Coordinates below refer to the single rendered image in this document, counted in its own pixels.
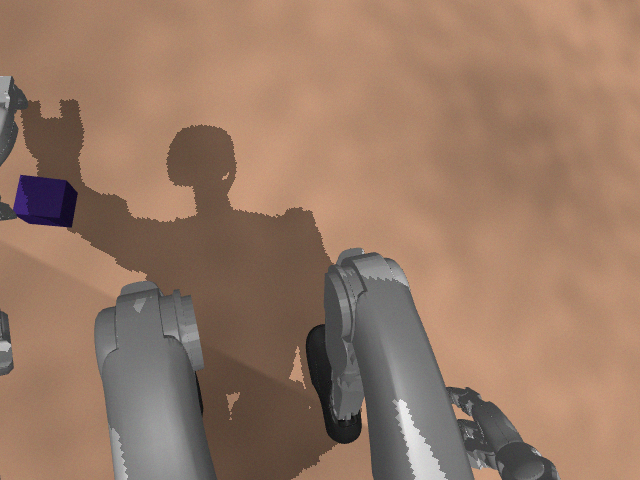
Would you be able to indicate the left robot hand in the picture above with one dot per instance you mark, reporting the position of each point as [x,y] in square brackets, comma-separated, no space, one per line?
[11,99]

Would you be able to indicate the right robot foot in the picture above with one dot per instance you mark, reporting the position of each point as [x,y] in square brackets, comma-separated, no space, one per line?
[341,431]

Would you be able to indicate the right robot hand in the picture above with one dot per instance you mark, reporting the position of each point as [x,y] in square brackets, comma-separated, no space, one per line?
[488,433]

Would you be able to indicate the right robot arm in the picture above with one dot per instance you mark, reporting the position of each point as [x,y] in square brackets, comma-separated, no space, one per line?
[521,461]

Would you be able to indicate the cube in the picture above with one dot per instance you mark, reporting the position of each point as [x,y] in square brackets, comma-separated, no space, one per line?
[45,201]

